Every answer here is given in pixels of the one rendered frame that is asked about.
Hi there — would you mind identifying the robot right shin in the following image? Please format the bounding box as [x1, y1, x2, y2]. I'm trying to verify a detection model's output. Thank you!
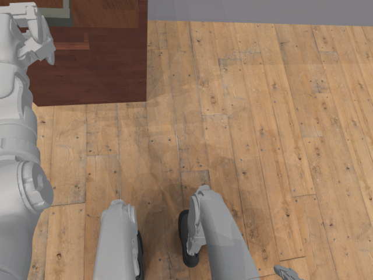
[186, 185, 223, 255]

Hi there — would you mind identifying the left robot hand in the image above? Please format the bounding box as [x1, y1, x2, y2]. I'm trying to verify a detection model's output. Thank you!
[0, 2, 56, 73]

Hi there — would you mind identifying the left robot thigh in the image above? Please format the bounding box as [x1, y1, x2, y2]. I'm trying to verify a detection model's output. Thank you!
[93, 203, 138, 280]

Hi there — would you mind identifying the handle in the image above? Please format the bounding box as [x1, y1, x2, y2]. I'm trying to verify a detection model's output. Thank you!
[17, 0, 73, 27]
[54, 42, 91, 55]

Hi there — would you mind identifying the cabinet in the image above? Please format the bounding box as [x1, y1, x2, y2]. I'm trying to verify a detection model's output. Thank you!
[17, 0, 148, 107]

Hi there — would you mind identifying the right robot hand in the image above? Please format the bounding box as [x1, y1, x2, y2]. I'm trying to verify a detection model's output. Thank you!
[274, 265, 304, 280]

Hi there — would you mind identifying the robot left forearm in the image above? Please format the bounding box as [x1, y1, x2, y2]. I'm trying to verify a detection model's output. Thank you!
[0, 62, 41, 166]

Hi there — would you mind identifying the robot left upper arm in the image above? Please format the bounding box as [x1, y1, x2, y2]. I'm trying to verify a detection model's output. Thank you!
[0, 160, 54, 280]

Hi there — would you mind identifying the drawer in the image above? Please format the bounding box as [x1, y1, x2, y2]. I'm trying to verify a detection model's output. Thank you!
[0, 0, 139, 28]

